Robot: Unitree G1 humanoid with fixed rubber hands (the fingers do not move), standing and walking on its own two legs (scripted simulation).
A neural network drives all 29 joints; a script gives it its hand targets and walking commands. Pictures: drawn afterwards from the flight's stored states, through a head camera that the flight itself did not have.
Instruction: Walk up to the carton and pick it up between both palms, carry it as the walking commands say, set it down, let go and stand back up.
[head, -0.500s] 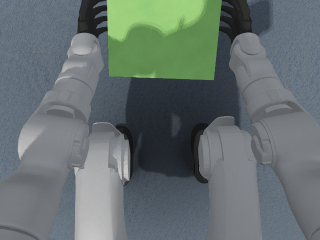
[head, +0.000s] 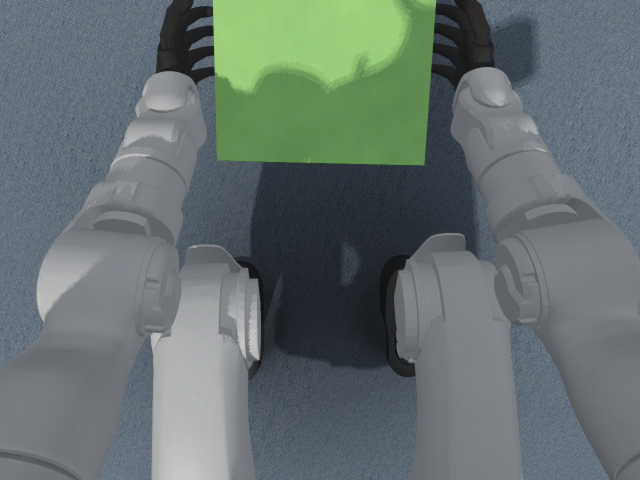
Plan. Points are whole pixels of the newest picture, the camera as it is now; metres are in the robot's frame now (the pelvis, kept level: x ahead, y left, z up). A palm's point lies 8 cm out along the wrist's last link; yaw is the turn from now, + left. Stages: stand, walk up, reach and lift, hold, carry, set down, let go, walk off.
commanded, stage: reach and lift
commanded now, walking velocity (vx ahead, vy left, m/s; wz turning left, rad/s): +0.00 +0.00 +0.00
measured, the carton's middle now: (321, 94) +0.48 -0.01 -0.26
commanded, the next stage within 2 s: none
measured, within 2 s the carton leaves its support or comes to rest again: leaves its support in 0.12 s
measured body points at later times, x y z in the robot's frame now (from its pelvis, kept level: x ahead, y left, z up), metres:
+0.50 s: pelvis -0.04 +0.01 +0.01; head +0.32 -0.01 +0.27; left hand +0.52 +0.15 -0.15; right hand +0.51 -0.17 -0.15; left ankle +0.10 +0.14 -0.32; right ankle +0.10 -0.14 -0.32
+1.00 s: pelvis -0.04 +0.00 +0.04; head +0.30 -0.03 +0.31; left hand +0.50 +0.13 -0.10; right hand +0.49 -0.17 -0.10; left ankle +0.10 +0.14 -0.32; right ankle +0.10 -0.14 -0.32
